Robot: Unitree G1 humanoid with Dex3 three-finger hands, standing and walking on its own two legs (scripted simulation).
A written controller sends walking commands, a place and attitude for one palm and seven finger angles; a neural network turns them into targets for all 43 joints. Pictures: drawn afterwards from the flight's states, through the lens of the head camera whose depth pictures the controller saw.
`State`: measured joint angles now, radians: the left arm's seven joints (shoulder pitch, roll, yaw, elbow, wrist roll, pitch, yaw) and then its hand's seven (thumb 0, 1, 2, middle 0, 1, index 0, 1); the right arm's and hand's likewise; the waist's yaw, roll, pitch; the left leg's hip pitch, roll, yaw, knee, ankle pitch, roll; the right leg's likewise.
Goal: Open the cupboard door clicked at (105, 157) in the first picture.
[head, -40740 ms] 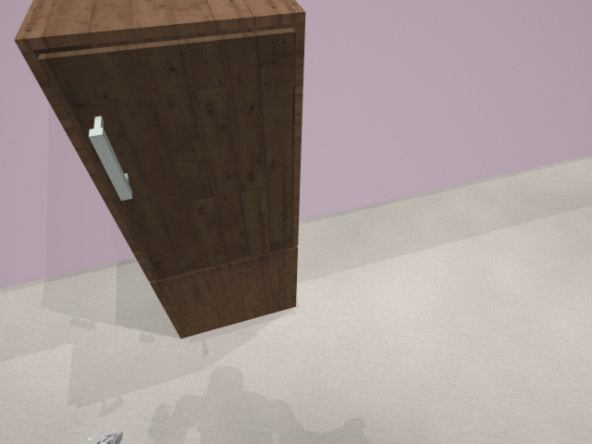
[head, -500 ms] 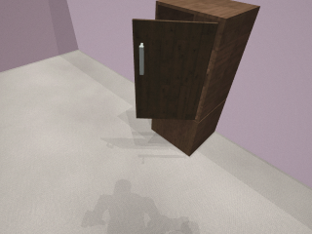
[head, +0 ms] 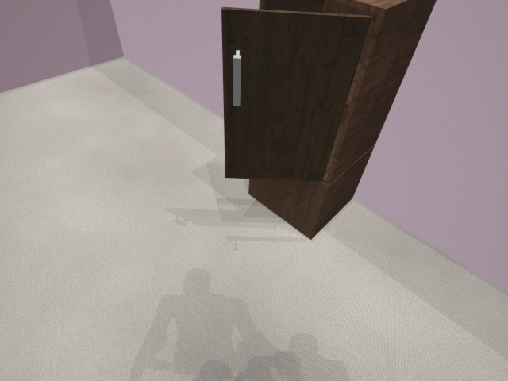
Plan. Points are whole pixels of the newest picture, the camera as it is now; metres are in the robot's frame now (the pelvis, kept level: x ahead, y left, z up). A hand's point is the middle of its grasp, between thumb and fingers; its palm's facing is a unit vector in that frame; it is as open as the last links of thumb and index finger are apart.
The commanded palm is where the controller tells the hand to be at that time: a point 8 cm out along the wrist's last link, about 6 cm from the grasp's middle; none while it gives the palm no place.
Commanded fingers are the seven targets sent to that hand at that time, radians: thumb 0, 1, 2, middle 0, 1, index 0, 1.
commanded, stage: come to a stop and stand still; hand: left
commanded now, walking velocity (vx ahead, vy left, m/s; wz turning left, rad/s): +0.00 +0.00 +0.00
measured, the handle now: (237, 78) +0.87 +0.10 +0.06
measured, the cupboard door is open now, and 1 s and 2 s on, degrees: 44 44 44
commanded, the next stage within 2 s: look again from close up in 0.24 s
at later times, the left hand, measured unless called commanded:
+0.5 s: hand out of the picture +0.03 +0.23 -0.17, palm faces -0.03 -0.95 -0.30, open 16.3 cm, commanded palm none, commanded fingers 0.00 -0.50 0.30 -0.15 -0.30 -0.15 -0.30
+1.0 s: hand out of the picture +0.07 +0.24 -0.16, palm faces -0.04 -0.94 -0.33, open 16.3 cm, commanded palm none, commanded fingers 0.00 -0.50 0.30 -0.15 -0.30 -0.15 -0.30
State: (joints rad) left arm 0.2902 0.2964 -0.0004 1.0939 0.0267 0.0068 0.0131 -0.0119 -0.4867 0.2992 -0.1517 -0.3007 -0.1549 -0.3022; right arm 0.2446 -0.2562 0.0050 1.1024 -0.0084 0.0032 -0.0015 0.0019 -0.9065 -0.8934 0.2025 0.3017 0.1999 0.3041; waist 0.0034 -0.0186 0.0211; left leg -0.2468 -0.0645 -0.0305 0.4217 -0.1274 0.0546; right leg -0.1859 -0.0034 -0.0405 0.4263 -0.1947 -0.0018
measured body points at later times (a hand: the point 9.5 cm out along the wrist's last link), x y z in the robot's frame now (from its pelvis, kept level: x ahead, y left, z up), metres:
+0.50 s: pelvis +0.02 +0.00 +0.00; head +0.01 +0.01 +0.45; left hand +0.03 +0.28 -0.15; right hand +0.09 -0.28 -0.13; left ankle +0.06 +0.08 -0.74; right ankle +0.03 -0.12 -0.74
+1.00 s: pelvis +0.03 -0.01 +0.00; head +0.02 +0.00 +0.45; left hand +0.07 +0.28 -0.14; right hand +0.07 -0.28 -0.14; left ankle +0.06 +0.08 -0.74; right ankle +0.03 -0.12 -0.74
